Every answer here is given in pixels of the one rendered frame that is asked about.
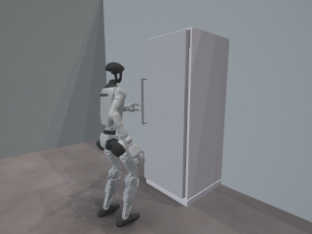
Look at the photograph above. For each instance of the left robot forearm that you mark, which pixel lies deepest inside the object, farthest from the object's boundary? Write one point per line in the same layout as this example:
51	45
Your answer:
125	108

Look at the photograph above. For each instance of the handle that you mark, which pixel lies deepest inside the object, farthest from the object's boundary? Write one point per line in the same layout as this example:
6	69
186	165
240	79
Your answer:
141	102

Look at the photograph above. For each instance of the right robot upper arm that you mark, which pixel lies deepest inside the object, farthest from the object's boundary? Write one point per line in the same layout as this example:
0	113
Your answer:
119	96

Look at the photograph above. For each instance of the fridge door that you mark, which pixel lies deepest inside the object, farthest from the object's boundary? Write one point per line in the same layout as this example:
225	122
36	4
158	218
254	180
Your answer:
165	66

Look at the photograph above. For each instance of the right robot foot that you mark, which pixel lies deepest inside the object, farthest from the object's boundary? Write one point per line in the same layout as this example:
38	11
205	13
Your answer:
131	218

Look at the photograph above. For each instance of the left robot hand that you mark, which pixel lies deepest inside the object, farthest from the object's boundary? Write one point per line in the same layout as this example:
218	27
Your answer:
132	107

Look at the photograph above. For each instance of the right robot hand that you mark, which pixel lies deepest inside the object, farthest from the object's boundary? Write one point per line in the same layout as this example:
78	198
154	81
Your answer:
134	150

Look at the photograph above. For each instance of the right robot forearm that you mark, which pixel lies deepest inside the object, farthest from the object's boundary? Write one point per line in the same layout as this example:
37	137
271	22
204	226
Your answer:
119	127

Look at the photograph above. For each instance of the right robot thigh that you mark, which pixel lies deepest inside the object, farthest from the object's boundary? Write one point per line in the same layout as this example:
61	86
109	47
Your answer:
119	149

